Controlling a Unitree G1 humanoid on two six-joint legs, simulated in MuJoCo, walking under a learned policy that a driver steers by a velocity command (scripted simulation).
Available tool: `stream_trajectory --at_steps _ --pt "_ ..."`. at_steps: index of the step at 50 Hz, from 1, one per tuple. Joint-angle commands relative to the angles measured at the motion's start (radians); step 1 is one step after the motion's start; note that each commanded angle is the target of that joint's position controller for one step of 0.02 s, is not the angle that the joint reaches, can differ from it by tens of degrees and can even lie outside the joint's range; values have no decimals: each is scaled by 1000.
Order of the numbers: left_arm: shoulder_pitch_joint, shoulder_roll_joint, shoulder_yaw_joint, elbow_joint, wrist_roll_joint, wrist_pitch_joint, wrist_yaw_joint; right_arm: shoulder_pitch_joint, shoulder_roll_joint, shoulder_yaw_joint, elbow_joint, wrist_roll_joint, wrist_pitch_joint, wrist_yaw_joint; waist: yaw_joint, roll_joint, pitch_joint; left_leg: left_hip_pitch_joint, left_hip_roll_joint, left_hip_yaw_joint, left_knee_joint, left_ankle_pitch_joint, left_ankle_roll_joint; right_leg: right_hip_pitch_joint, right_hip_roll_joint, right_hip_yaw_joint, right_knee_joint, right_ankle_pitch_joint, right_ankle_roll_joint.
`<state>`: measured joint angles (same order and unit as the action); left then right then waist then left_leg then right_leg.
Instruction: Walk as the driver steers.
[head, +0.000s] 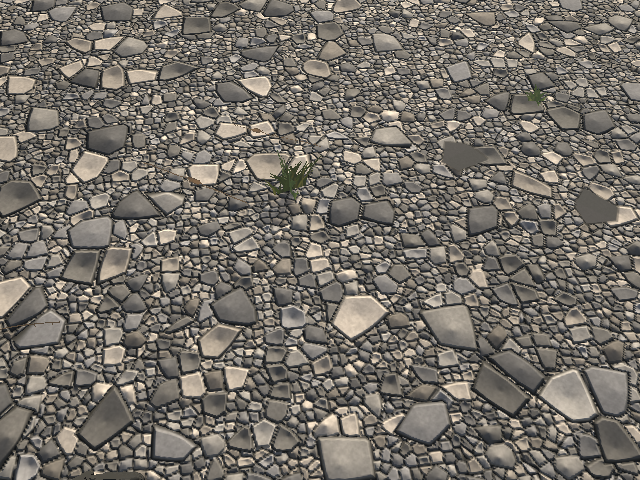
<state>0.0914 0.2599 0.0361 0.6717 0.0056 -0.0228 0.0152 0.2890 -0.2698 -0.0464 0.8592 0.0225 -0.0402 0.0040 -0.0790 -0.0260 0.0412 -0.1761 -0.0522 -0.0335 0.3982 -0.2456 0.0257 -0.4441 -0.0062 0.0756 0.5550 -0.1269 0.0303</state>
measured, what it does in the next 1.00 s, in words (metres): walks ahead, turning left: right foot, then left foot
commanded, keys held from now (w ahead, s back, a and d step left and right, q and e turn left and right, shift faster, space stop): q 0.18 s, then w+q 0.46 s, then w+e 0.36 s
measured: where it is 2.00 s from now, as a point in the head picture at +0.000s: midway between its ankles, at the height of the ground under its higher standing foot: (212, 359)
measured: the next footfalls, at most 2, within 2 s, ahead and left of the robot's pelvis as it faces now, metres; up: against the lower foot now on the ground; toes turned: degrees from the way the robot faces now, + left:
right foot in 0.04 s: +0.13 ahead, -0.12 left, +0.00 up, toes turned +4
left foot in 0.42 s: +0.07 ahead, +0.13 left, +0.00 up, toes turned +17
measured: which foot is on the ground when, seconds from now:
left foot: down 0.00-0.04, up 0.06-0.40, down 0.42-0.90, up 0.92-1.00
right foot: up 0.00-0.02, down 0.04-0.40, up 0.42-0.86, down 0.88-1.00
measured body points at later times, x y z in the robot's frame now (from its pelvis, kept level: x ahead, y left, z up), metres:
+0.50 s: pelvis +0.08 +0.04 -0.01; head +0.08 +0.07 +0.44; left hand +0.14 +0.35 -0.12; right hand +0.23 -0.22 -0.10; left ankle +0.03 +0.12 -0.74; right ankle +0.11 -0.11 -0.69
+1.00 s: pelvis +0.33 +0.09 -0.01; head +0.37 +0.10 +0.44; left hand +0.39 +0.39 -0.11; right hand +0.49 -0.15 -0.13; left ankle +0.16 +0.17 -0.65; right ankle +0.42 +0.04 -0.74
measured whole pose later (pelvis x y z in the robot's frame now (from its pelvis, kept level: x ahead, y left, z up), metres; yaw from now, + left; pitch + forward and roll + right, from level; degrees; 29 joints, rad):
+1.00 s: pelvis +0.33 +0.09 -0.01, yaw +19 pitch +1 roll -1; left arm 0.16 0.28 0.06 0.77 -0.01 -0.08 -0.04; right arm 0.33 -0.28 -0.04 0.78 0.01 -0.08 -0.01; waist -0.01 0.02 0.04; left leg -0.33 0.00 -0.06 1.17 -0.38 0.02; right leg -0.36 0.09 -0.01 0.48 -0.14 -0.08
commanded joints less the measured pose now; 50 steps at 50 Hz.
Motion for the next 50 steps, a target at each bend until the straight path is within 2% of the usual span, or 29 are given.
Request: stream_trajectory --at_steps 1,2,3,4,5,7,9,13,17,19,20,21,22,23,24,26,27,30,33,38,41,43,44,45,46,47,48,49,50 --pt "82 135 52 -43 7 -17 11 -69 -165 -39 -72 13 2 -16 99 115 -109 -45 180 -209 48 365 98 254 -12 -3 -177 186 -49" --pt "121 195 66 -51 23 -16 23 -64 -114 -24 -92 -8 -3 -15 100 20 -176 -134 119 -169 177 190 49 405 -161 103 -139 455 -107" --pt "140 234 76 -58 28 3 34 40 -56 -8 -88 -22 -10 -12 67 -182 -240 -318 7 -66 369 -287 -15 566 -360 259 -98 723 -248" --pt "181 191 71 -42 21 15 29 31 -108 -18 -92 -4 -2 -14 113 -236 -271 -404 3 -19 576 -480 -58 547 -442 366 -146 652 -346" --pt "160 156 59 -46 14 16 25 12 -167 -41 -88 2 15 -18 113 -149 -228 -440 36 -37 718 -442 -77 503 -396 320 -170 527 -335" --pt "46 122 48 -58 5 12 21 7 -164 -55 -79 1 60 -34 73 -99 -155 -443 76 -43 764 -324 -107 379 -315 182 -205 355 -268" --pt "-7 136 53 -46 13 12 19 -3 -125 -49 -96 -5 88 -40 52 -112 -108 -369 82 -6 715 -238 -126 255 -270 85 -246 294 -253" --pt "-5 168 69 -20 -3 4 21 -62 -92 -34 -145 -6 84 -14 77 -147 -117 -265 112 47 476 -129 -81 202 -262 27 -346 -143 -238" --pt "10 210 86 7 -26 -11 3 -60 -122 -43 -150 -7 65 13 66 -117 -111 -141 97 97 275 -88 -7 198 -295 9 -347 -290 -215" --pt "-5 189 82 16 -38 -8 -2 28 -120 -51 -104 -7 61 17 20 -81 -97 5 58 141 149 -44 35 122 -261 -49 -270 -386 -171" --pt "-3 149 71 21 -30 -7 -4 107 -135 -62 -69 -1 60 12 -5 -28 -89 102 48 116 99 -88 65 48 -216 -108 -147 -429 -129" --pt "-29 70 50 4 -10 -9 -14 200 -201 -81 -50 4 55 -3 -27 188 -73 210 225 -172 -44 -237 145 -135 -121 -230 200 -432 -46" --pt "-105 62 46 -66 -11 -26 -13 204 -327 -99 -87 -11 34 4 -36 339 -6 238 414 -677 -218 -490 317 -458 41 -148 424 -518 -12" --pt "-133 132 61 -70 -36 -51 -18 149 -262 -81 -113 -33 7 6 -33 235 21 204 431 -698 -274 -535 333 -501 -22 -10 513 -437 -37" --pt "-97 167 72 -55 -45 -68 -25 90 -210 -63 -126 -29 -12 2 13 222 49 191 399 -605 -259 -447 289 -505 -52 3 494 -312 -54" --pt "-68 169 78 -16 -2 -86 -22 55 -171 -50 -136 -8 -18 -7 35 151 29 187 325 -439 -228 -196 218 -438 -74 -8 409 -155 -40" --pt "-74 156 78 -9 7 -87 -24 64 -155 -42 -137 -10 -16 -13 38 131 12 179 288 -377 -231 -99 196 -387 -68 -13 373 -89 -31" --pt "-100 110 64 -12 -2 -88 -33 92 -169 -49 -137 -11 -17 -29 36 128 -7 148 234 -261 -219 111 180 -293 -26 -35 217 67 6" --pt "-159 78 48 -26 -14 -87 -45 123 -172 -52 -125 -8 -16 -36 14 149 6 100 208 -202 -215 145 164 -205 1 -51 55 165 21" --pt "-235 81 32 -48 -28 -91 -72 187 -170 -53 -83 -7 -17 -31 -28 156 63 166 270 -183 -208 188 160 -192 -17 -76 -44 186 -27" --pt "-186 115 40 -40 -27 -92 -79 170 -189 -58 -75 -8 -11 -31 8 167 41 248 296 -145 -136 457 133 -131 -1 -104 -64 91 -87" --pt "4 167 68 15 -20 -87 -69 145 -194 -57 -80 -14 -2 -35 111 156 -101 258 245 -66 108 864 101 129 69 -162 -73 70 -145" --pt "168 199 79 53 -17 -82 -64 142 -180 -48 -91 -24 0 -39 183 117 -220 113 215 -42 327 807 71 408 4 -73 -37 91 -193" --pt "301 297 103 67 -6 -76 -60 239 -95 -21 -123 -33 -13 -31 161 -130 -388 -275 72 6 741 366 -11 804 -253 403 -56 -58 -368" --pt "317 236 85 91 -34 -76 -68 211 -94 -13 -124 -30 -39 -25 165 -232 -421 -471 -20 -77 911 -277 -28 877 -331 735 -249 -231 -413" --pt "250 192 70 82 -39 -72 -62 101 -162 -28 -154 3 -62 -13 177 -155 -255 -580 45 -114 972 -239 -14 766 -310 637 -277 -310 -362" --pt "195 177 64 64 -26 -67 -54 16 -166 -24 -175 13 -80 -6 167 -58 -157 -576 88 -96 929 -163 1 620 -271 515 -294 -253 -330" --pt "155 161 58 56 -16 -64 -51 -28 -157 -25 -186 -5 -90 -6 136 11 -82 -551 119 -79 843 -111 1 482 -231 427 -315 -151 -316" --pt "132 144 50 47 -5 -65 -47 -27 -157 -31 -187 -24 -90 -9 104 15 -59 -496 145 -79 777 -71 -4 394 -199 374 -339 -73 -309"
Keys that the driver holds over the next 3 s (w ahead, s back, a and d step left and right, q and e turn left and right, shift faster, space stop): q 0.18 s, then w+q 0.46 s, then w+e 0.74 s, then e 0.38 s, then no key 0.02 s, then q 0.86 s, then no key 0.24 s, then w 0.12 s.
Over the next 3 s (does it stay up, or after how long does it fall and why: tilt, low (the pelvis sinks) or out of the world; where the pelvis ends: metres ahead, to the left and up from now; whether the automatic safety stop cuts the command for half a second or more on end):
stays up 0.74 0.19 0.00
